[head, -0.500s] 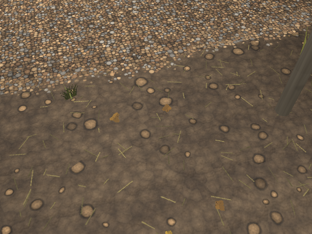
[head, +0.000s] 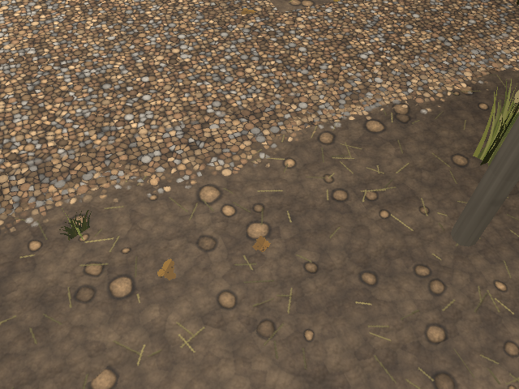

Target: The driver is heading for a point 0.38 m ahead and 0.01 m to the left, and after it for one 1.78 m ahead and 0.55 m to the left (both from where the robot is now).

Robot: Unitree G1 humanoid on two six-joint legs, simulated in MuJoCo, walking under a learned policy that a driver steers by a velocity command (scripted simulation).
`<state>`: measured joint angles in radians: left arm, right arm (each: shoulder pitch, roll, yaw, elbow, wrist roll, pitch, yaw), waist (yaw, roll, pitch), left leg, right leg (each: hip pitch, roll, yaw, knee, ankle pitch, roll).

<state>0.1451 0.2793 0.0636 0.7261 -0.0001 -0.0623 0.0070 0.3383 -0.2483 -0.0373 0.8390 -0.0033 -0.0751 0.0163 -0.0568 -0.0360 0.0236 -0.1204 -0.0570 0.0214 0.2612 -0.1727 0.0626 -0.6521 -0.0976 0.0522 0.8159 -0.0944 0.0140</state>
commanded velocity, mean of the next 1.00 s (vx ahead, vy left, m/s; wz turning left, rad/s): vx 0.08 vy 0.00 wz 0.14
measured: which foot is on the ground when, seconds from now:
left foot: down 0.00-0.20, up 0.22-0.44, down 0.46-0.84, up 0.86-1.00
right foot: up 0.00-0.16, down 0.18-1.00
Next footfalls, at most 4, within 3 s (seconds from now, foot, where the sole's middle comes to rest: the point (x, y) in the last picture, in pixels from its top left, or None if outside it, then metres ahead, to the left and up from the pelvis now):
0.18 right None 0.24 -0.13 -0.79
0.46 left None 0.17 0.12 -0.79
1.10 left None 0.15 0.13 -0.79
1.62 right None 0.27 -0.06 -0.79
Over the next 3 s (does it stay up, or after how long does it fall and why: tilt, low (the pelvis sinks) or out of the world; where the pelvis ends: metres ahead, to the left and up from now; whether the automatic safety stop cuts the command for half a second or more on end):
stays up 0.83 0.33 0.00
